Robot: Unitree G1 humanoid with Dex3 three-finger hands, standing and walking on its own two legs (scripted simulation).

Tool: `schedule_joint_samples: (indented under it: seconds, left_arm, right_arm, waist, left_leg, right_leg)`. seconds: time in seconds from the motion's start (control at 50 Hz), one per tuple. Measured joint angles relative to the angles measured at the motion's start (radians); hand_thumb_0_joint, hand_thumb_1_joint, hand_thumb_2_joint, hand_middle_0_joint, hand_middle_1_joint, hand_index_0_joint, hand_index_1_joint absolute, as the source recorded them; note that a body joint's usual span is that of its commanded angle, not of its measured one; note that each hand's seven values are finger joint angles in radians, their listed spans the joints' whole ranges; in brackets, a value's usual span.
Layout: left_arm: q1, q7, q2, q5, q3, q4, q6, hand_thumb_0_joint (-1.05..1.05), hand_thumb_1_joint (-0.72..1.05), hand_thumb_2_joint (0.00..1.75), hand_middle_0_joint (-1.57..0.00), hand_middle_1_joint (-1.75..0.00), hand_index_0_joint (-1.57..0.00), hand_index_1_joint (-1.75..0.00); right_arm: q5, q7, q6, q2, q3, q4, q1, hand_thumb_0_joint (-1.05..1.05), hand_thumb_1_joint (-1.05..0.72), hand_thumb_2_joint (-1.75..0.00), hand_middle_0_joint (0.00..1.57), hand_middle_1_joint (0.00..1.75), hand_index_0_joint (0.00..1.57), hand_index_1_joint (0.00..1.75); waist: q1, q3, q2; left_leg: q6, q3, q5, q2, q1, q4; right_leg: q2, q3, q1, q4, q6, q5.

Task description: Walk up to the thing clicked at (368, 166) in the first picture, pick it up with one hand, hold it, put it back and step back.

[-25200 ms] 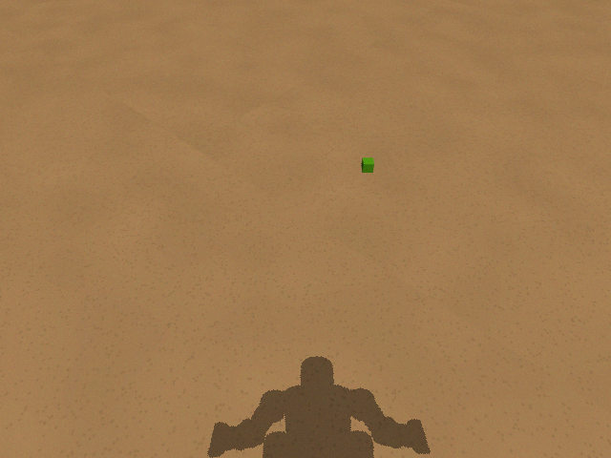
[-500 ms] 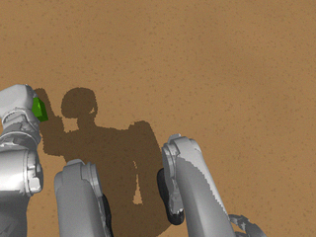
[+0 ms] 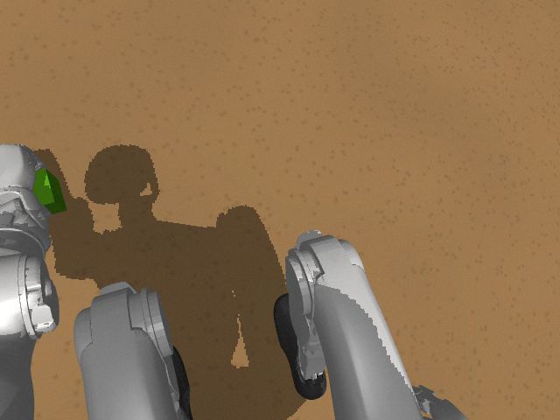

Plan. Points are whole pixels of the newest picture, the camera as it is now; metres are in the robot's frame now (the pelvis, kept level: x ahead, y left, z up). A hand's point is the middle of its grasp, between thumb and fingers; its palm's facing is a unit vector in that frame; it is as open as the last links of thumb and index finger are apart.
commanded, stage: lower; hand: left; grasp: from above
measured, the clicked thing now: (37, 195) +0.48 +0.27 -0.23
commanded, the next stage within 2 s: rest in 0.20 s
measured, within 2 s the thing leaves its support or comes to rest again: rests again in 0.62 s
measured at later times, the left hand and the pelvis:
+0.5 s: hand (45, 201) +0.47 +0.26 -0.24, palm faces -0.43 -0.19 -0.88, open 7.9 cm; pelvis +0.00 +0.00 -0.02, yaw -3 degrees
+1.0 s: hand (50, 204) +0.47 +0.26 -0.26, palm faces -0.42 -0.21 -0.88, open 7.9 cm; pelvis +0.00 +0.01 -0.03, yaw -5 degrees
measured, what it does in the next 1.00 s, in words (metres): stands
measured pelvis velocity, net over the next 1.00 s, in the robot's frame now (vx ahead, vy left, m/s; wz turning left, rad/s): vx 0.00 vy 0.01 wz -0.09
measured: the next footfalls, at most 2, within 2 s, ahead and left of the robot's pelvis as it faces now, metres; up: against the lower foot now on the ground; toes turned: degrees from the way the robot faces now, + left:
none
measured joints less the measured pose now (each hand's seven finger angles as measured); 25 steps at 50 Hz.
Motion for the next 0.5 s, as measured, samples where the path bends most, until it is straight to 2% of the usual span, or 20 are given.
schedule_joint_samples:
  seconds: [0.3,0.5]
  left_arm:
    - [-0.021,0.045,0.064,0.034,0.024,0.061,-0.036,0.01,0.3,0.28,-1.09,-0.26,-0.91,-0.25]
    - [-0.034,0.08,0.102,0.034,0.032,0.08,-0.044,0.02,0.3,0.27,-1.1,-0.25,-0.92,-0.24]
  right_arm:
    - [-0.029,0.029,-0.022,-0.016,0.032,-0.018,-0.011,0.0,-0.91,-0.9,0.2,0.3,0.2,0.3]
    - [-0.044,0.056,-0.038,-0.012,0.065,-0.025,-0.02,0.0,-0.91,-0.9,0.2,0.3,0.2,0.3]
  waist:
    - [-0.029,0.065,-0.031]
    - [-0.048,0.106,-0.042]
  left_leg:
    - [-0.004,-0.025,-0.006,-0.006,-0.039,0.067]
    - [0.002,-0.042,-0.021,-0.002,-0.045,0.096]
  right_leg:
    - [0.003,-0.017,-0.031,0.052,0.003,0.001]
    - [0.01,-0.031,-0.028,0.061,0.011,-0.004]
